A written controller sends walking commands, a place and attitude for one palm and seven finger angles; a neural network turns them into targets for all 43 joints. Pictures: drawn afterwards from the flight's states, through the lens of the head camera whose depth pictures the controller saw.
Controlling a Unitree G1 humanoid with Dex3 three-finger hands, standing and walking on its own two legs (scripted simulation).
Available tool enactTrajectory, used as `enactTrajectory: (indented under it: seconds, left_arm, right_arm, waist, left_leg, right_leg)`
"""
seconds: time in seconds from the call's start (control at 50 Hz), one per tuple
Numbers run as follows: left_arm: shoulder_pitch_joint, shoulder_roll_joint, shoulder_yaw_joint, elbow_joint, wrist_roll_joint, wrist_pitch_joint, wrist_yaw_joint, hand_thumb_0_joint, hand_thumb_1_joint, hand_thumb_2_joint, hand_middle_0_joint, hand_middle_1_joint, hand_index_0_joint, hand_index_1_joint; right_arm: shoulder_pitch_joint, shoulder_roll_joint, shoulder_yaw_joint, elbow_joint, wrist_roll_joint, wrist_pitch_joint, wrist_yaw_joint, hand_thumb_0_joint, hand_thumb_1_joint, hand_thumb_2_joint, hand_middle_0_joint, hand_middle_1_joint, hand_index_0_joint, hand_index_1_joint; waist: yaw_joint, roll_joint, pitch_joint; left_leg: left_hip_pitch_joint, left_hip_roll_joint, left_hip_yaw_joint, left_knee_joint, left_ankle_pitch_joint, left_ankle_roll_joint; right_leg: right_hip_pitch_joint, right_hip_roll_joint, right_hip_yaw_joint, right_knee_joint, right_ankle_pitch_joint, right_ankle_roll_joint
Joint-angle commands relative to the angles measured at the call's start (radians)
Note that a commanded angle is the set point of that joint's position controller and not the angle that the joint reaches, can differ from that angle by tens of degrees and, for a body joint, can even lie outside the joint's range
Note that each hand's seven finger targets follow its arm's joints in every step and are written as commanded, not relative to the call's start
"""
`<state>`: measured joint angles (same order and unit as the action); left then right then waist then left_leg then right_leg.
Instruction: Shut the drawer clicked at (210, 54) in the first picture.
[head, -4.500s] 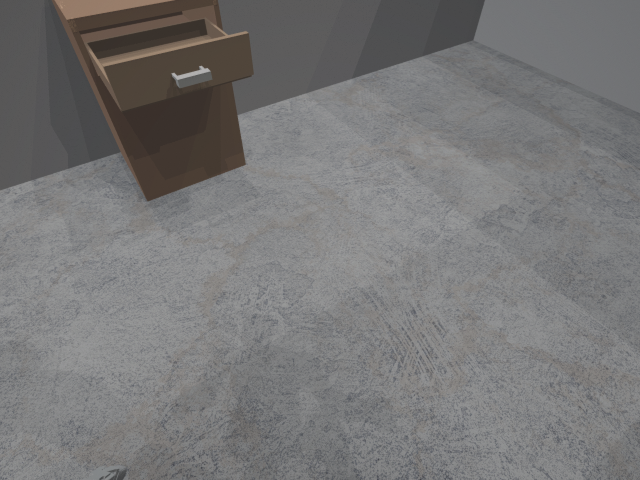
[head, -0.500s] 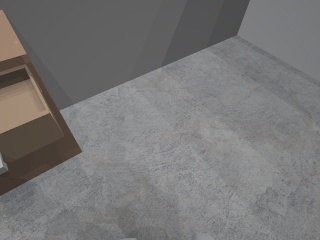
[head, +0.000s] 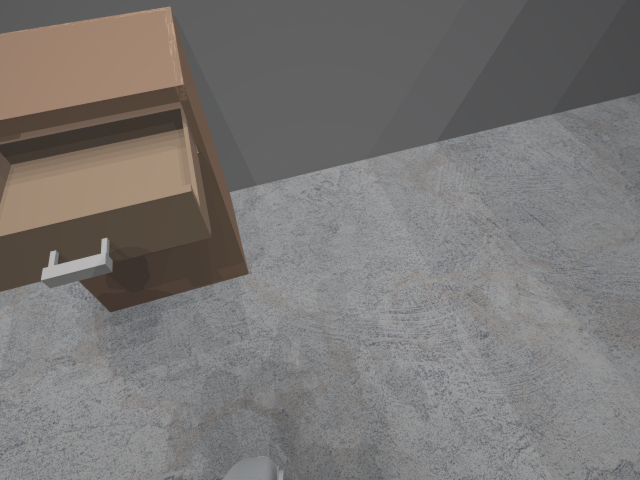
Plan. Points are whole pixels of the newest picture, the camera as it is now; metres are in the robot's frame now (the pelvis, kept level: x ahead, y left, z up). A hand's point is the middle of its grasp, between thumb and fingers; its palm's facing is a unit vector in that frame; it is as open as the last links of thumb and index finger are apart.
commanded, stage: turn to face it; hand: left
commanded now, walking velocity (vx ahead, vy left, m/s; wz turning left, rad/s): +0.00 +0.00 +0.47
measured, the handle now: (79, 260) +0.48 +0.47 -0.10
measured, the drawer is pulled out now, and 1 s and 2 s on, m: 0.30 0.30 0.30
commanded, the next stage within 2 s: take the last steps up to it in 0.46 s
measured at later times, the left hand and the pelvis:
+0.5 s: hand out of the picture +0.02 +0.23 -0.16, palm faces +0.24 -0.92 -0.29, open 7.4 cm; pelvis +0.00 +0.01 -0.01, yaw +12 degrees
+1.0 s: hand out of the picture -0.13 +0.23 -0.19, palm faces +0.40 -0.89 -0.19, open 7.4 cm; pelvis +0.00 +0.07 -0.01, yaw +19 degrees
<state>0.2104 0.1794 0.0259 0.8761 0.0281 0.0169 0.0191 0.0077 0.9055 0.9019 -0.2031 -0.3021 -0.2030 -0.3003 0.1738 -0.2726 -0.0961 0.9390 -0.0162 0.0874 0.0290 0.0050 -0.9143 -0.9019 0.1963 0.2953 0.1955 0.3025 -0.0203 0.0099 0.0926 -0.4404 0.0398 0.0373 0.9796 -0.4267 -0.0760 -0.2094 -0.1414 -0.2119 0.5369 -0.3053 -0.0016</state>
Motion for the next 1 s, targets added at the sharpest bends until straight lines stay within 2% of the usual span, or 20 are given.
enactTrajectory:
  seconds: [0.0,0.06,0.08,0.1,0.12,0.16,0.22,0.38,0.44,0.46,0.48,0.5,0.54,0.58,0.68,0.78,0.86,0.9,0.94,0.98]
  left_arm:
    - [0.089,0.257,0.081,-0.033,0.004,-0.014,0.012,0.0,0.9,0.9,-0.2,-0.3,-0.2,-0.3]
    - [0.071,0.262,0.086,-0.023,-0.003,-0.008,0.009,0.0,0.9,0.9,-0.2,-0.3,-0.2,-0.3]
    - [0.065,0.249,0.085,-0.021,-0.011,-0.005,0.006,0.0,0.9,0.9,-0.2,-0.3,-0.2,-0.3]
    - [0.073,0.199,0.08,-0.051,-0.019,0.0,-0.001,0.0,0.9,0.9,-0.2,-0.3,-0.2,-0.3]
    - [0.009,0.145,0.052,-0.094,-0.013,0.002,-0.002,0.0,0.9,0.9,-0.2,-0.3,-0.2,-0.3]
    - [-0.06,0.147,0.059,-0.075,-0.013,0.017,0.008,0.0,0.9,0.9,-0.2,-0.3,-0.2,-0.3]
    - [0.009,0.151,0.061,-0.019,-0.014,0.02,-0.006,0.0,0.9,0.9,-0.2,-0.3,-0.2,-0.3]
    - [0.031,0.124,0.046,-0.012,-0.018,0.014,-0.001,0.0,0.9,0.9,-0.2,-0.3,-0.2,-0.3]
    - [0.124,0.128,0.046,0.018,-0.019,-0.006,0.004,0.0,0.9,0.9,-0.2,-0.3,-0.2,-0.3]
    - [0.148,0.161,0.05,0.023,-0.01,-0.019,0.008,0.0,0.9,0.9,-0.2,-0.3,-0.2,-0.3]
    - [0.139,0.252,0.066,0.02,0.004,-0.031,0.017,0.0,0.9,0.9,-0.2,-0.3,-0.2,-0.3]
    - [0.142,0.274,0.065,0.007,-0.003,-0.028,0.014,0.0,0.9,0.9,-0.2,-0.3,-0.2,-0.3]
    - [0.062,0.217,0.059,-0.002,-0.005,-0.026,0.017,0.0,0.9,0.9,-0.2,-0.3,-0.2,-0.3]
    - [0.028,0.176,0.053,-0.005,-0.006,-0.033,0.015,0.0,0.9,0.9,-0.2,-0.3,-0.2,-0.3]
    - [0.159,0.169,0.057,0.063,0.0,-0.059,0.01,0.0,0.9,0.9,-0.2,-0.3,-0.2,-0.3]
    - [0.202,0.193,0.062,0.119,0.008,-0.063,0.002,0.0,0.9,0.9,-0.2,-0.3,-0.2,-0.3]
    - [0.167,0.202,0.065,0.143,0.005,-0.054,-0.004,0.0,0.9,0.9,-0.2,-0.3,-0.2,-0.3]
    - [0.134,0.172,0.058,0.148,-0.004,-0.043,-0.008,0.0,0.9,0.9,-0.2,-0.3,-0.2,-0.3]
    - [0.086,0.049,0.032,0.096,-0.007,-0.034,-0.018,0.0,0.9,0.9,-0.2,-0.3,-0.2,-0.3]
    - [-0.011,0.074,0.034,0.073,0.004,-0.032,-0.015,0.0,0.9,0.9,-0.2,-0.3,-0.2,-0.3]
  right_arm:
    - [-0.109,-0.029,0.015,-0.12,0.006,-0.044,-0.001,0.0,-0.9,-0.9,0.2,0.3,0.2,0.3]
    - [-0.041,-0.047,0.014,-0.102,0.004,-0.057,-0.007,0.0,-0.9,-0.9,0.2,0.3,0.2,0.3]
    - [0.011,-0.083,0.006,-0.091,0.001,-0.064,-0.007,0.0,-0.9,-0.9,0.2,0.3,0.2,0.3]
    - [0.065,-0.193,-0.02,-0.086,-0.009,-0.075,-0.014,0.0,-0.9,-0.9,0.2,0.3,0.2,0.3]
    - [0.135,-0.264,-0.034,-0.068,0.001,-0.07,-0.019,0.0,-0.9,-0.9,0.2,0.3,0.2,0.3]
    - [0.109,-0.216,-0.022,-0.048,-0.003,-0.072,-0.041,0.0,-0.9,-0.9,0.2,0.3,0.2,0.3]
    - [-0.036,-0.142,0.007,-0.086,-0.004,-0.076,-0.043,0.0,-0.9,-0.9,0.2,0.3,0.2,0.3]
    - [-0.026,-0.139,0.003,-0.07,-0.008,-0.065,-0.039,0.0,-0.9,-0.9,0.2,0.3,0.2,0.3]
    - [-0.052,-0.121,0.004,-0.068,0.0,-0.063,-0.038,0.0,-0.9,-0.9,0.2,0.3,0.2,0.3]
    - [-0.039,-0.083,0.008,-0.066,0.009,-0.066,-0.034,0.0,-0.9,-0.9,0.2,0.3,0.2,0.3]
    - [-0.005,-0.015,0.018,-0.078,0.016,-0.067,-0.028,0.0,-0.9,-0.9,0.2,0.3,0.2,0.3]
    - [-0.03,-0.035,0.013,-0.088,0.01,-0.052,-0.032,0.0,-0.9,-0.9,0.2,0.3,0.2,0.3]
    - [-0.037,-0.042,0.002,-0.054,0.002,-0.033,-0.028,0.0,-0.9,-0.9,0.2,0.3,0.2,0.3]
    - [0.021,-0.035,0.004,-0.012,-0.003,-0.037,-0.016,0.0,-0.9,-0.9,0.2,0.3,0.2,0.3]
    - [-0.046,-0.012,0.014,-0.013,-0.011,-0.055,0.001,0.0,-0.9,-0.9,0.2,0.3,0.2,0.3]
    - [-0.067,0.02,0.024,-0.018,-0.005,-0.069,0.01,0.0,-0.9,-0.9,0.2,0.3,0.2,0.3]
    - [0.031,0.04,0.036,0.013,-0.003,-0.089,0.005,0.0,-0.9,-0.9,0.2,0.3,0.2,0.3]
    - [0.16,0.008,0.032,0.064,-0.002,-0.103,-0.009,0.0,-0.9,-0.9,0.2,0.3,0.2,0.3]
    - [0.338,-0.148,-0.002,0.104,-0.013,-0.11,-0.031,0.0,-0.9,-0.9,0.2,0.3,0.2,0.3]
    - [0.315,-0.123,0.009,0.115,-0.01,-0.112,-0.046,0.0,-0.9,-0.9,0.2,0.3,0.2,0.3]
  waist:
    - [0.078,-0.251,-0.124]
    - [0.04,-0.228,-0.169]
    - [0.006,-0.138,-0.197]
    - [-0.028,0.135,-0.242]
    - [-0.065,0.3,-0.231]
    - [-0.057,0.227,-0.17]
    - [0.013,0.16,-0.102]
    - [0.006,0.154,-0.104]
    - [0.055,0.106,-0.127]
    - [0.062,0.001,-0.14]
    - [0.046,-0.258,-0.139]
    - [0.069,-0.274,-0.128]
    - [0.04,-0.226,-0.044]
    - [0.016,-0.163,-0.051]
    - [0.082,-0.131,-0.026]
    - [0.097,-0.172,-0.025]
    - [0.054,-0.19,-0.05]
    - [-0.008,-0.069,-0.064]
    - [-0.081,0.325,-0.032]
    - [-0.072,0.244,0.045]
  left_leg:
    - [-0.004,-0.011,0.061,-0.194,-0.036,0.015]
    - [0.146,-0.027,0.094,-0.435,0.109,0.036]
    - [0.299,-0.004,0.067,-0.571,0.259,0.054]
    - [0.51,0.217,-0.209,-0.603,0.563,0.152]
    - [0.536,0.402,-0.382,-0.598,0.957,0.287]
    - [0.417,0.33,-0.311,-0.59,0.837,0.294]
    - [0.291,0.21,-0.173,-0.615,0.695,0.235]
    - [0.263,0.198,-0.249,-0.619,0.565,0.25]
    - [0.183,0.148,-0.231,-0.518,0.501,0.194]
    - [0.131,0.081,-0.177,-0.422,0.375,0.138]
    - [-0.042,-0.053,-0.054,-0.242,0.097,0.066]
    - [-0.021,-0.067,-0.089,-0.065,-0.155,0.058]
    - [-0.036,-0.041,-0.122,0.15,-0.072,0.062]
    - [-0.072,-0.017,-0.093,0.19,0.037,0.046]
    - [-0.127,0.025,-0.03,0.04,0.069,0.03]
    - [-0.043,0.031,0.026,-0.192,0.023,0.044]
    - [0.164,-0.004,0.094,-0.415,0.071,0.061]
    - [0.425,-0.011,0.114,-0.569,0.115,0.061]
    - [0.509,0.333,-0.365,-0.816,-0.204,0.192]
    - [0.389,0.374,-0.442,-0.871,-0.255,0.248]
  right_leg:
    - [0.175,-0.234,0.137,-0.098,0.592,-0.118]
    - [0.158,-0.211,0.07,0.013,0.591,-0.061]
    - [0.065,-0.192,0.041,0.13,0.522,-0.018]
    - [-0.2,-0.082,0.0,0.335,0.163,0.058]
    - [-0.373,0.001,0.058,0.506,-0.372,0.093]
    - [-0.388,0.001,0.175,0.616,-0.287,0.085]
    - [-0.304,0.015,0.172,0.572,-0.14,0.088]
    - [-0.147,0.085,0.149,0.241,-0.137,0.074]
    - [0.041,0.096,0.138,-0.048,0.075,0.066]
    - [0.117,0.027,0.203,-0.174,0.165,0.052]
    - [0.21,-0.199,0.45,-0.227,0.345,-0.035]
    - [0.078,-0.317,0.497,-0.255,0.381,-0.133]
    - [-0.056,-0.234,0.441,-0.285,0.213,-0.146]
    - [0.007,-0.175,0.334,-0.284,0.142,-0.111]
    - [0.115,-0.208,0.332,-0.347,-0.05,-0.116]
    - [0.106,-0.222,0.307,-0.374,-0.134,-0.128]
    - [0.012,-0.163,0.221,-0.317,-0.153,-0.096]
    - [-0.163,-0.098,0.145,-0.202,-0.236,-0.044]
    - [-0.445,0.081,0.0,0.265,-0.286,0.033]
    - [-0.516,0.033,0.148,0.515,-0.229,0.0]
